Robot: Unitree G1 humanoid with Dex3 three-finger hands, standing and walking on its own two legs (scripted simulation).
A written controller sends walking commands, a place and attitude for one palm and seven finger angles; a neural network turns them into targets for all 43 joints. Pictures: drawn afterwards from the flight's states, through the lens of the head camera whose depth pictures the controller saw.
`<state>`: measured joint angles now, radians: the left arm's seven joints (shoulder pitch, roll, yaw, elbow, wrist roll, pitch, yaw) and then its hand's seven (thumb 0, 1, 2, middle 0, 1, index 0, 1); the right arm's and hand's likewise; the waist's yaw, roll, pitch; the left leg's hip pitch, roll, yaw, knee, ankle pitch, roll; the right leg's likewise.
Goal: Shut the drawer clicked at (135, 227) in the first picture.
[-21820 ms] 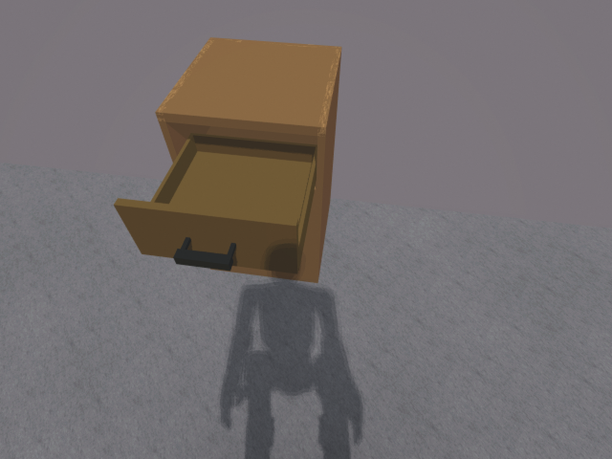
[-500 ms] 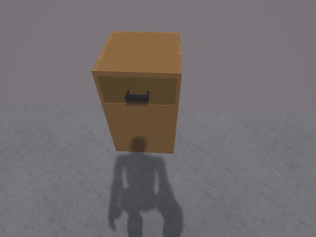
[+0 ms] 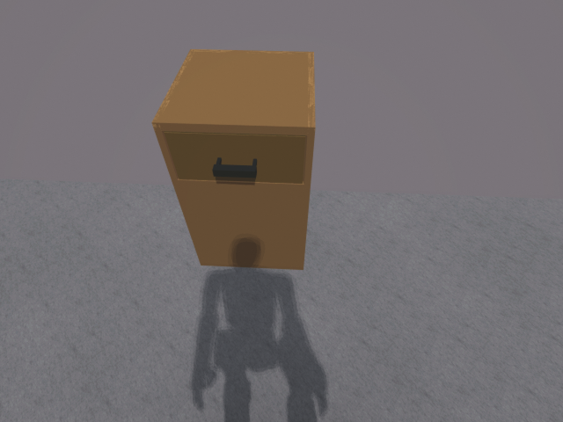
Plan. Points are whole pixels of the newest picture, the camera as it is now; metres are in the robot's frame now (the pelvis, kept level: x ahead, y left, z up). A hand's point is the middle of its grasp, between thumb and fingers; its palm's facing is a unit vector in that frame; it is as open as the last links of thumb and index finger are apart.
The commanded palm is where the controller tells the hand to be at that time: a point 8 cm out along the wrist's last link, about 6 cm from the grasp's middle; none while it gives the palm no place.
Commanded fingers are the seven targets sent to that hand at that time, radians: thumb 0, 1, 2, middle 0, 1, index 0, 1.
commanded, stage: look to check the result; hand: left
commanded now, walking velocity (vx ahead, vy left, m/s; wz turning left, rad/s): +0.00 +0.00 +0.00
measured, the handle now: (236, 166) +0.79 +0.18 -0.18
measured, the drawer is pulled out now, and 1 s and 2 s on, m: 0.00 0.00 0.00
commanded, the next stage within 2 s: stand and wait in 0.30 s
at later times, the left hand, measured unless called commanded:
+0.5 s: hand out of the picture -0.02 +0.13 -0.17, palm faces +0.07 -0.98 -0.16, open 7.4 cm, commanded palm none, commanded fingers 0.00 0.90 0.90 -0.20 -0.30 -0.20 -0.30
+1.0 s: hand out of the picture -0.02 +0.13 -0.17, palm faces +0.07 -0.98 -0.17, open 7.4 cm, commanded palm none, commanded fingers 0.00 0.90 0.90 -0.20 -0.30 -0.20 -0.30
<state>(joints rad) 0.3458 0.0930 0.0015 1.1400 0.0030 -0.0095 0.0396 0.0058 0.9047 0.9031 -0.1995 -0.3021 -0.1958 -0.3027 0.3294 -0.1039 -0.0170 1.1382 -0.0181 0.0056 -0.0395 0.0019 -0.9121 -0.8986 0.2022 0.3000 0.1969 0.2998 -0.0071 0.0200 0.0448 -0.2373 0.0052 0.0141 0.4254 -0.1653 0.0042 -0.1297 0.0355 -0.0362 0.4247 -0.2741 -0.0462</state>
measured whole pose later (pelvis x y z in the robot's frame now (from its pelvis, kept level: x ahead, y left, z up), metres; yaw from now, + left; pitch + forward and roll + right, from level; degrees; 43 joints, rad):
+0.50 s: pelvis +0.01 -0.01 +0.00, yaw +0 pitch -2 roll +0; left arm 0.34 0.08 0.00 1.13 0.00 -0.01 0.04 0.01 0.90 0.90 -0.20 -0.30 -0.20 -0.30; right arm 0.31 -0.10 -0.01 1.14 -0.02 0.00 -0.04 0.00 -0.91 -0.90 0.20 0.30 0.20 0.30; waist 0.00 0.02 0.04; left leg -0.21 0.02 0.00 0.42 -0.18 -0.02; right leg -0.10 0.05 -0.04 0.41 -0.28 -0.06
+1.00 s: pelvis +0.01 -0.02 +0.00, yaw +0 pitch -2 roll +0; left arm 0.34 0.08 0.01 1.14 0.00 -0.01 0.04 0.01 0.90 0.90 -0.20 -0.30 -0.20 -0.30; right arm 0.32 -0.10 -0.01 1.15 -0.02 0.00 -0.05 0.00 -0.91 -0.90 0.20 0.30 0.20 0.30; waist 0.00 0.02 0.05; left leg -0.21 0.03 0.00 0.42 -0.18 -0.02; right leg -0.09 0.06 -0.04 0.40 -0.28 -0.07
